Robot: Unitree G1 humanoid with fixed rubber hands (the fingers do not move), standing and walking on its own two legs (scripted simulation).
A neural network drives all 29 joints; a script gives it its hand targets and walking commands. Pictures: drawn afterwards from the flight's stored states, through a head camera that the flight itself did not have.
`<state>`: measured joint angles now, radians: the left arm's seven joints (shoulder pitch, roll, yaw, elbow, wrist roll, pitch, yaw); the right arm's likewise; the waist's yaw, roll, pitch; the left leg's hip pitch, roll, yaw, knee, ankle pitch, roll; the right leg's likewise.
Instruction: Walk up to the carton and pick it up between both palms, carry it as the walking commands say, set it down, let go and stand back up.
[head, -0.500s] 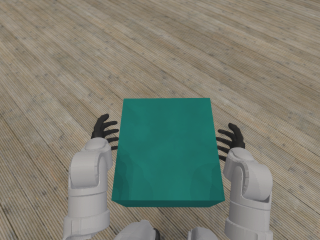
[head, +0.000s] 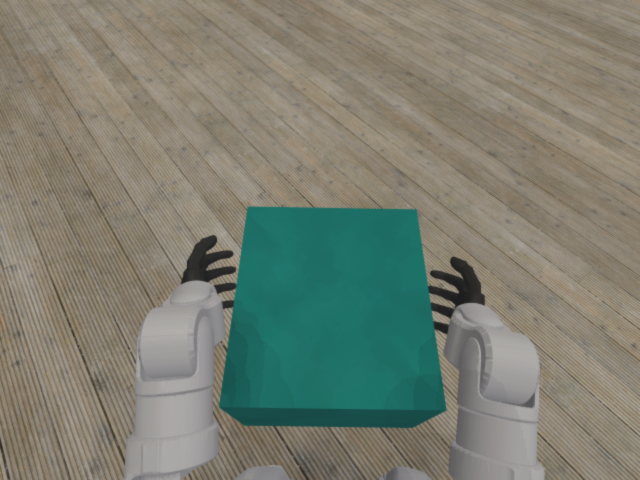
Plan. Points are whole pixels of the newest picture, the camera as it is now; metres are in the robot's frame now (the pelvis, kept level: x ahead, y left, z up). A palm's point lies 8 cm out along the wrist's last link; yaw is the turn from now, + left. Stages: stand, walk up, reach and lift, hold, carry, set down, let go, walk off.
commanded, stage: carry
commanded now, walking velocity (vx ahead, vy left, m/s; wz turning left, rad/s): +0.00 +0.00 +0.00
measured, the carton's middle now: (330, 317) +0.32 +0.00 -0.02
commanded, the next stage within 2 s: none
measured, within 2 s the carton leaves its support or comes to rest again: neither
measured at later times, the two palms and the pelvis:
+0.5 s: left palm (72, 389) +0.17 +0.25 +0.10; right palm (410, 407) +0.17 -0.07 +0.11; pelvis -0.10 +0.08 -0.01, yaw +2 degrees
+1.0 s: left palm out of the picture +0.08 +0.28 +0.10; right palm out of the picture +0.10 -0.03 +0.09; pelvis -0.18 +0.10 +0.01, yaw +3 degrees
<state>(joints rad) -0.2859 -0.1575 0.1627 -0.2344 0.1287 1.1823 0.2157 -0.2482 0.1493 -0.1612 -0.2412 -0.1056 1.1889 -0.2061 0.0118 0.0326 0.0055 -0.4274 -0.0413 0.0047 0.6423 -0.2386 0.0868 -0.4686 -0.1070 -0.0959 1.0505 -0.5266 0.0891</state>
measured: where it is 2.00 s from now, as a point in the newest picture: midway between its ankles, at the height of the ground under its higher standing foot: outside the picture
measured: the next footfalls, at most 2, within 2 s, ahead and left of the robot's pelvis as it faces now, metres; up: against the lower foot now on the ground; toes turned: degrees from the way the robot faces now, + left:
right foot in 0.32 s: -0.02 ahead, -0.09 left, +0.00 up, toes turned -6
left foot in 0.50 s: -0.02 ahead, +0.14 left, +0.00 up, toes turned +3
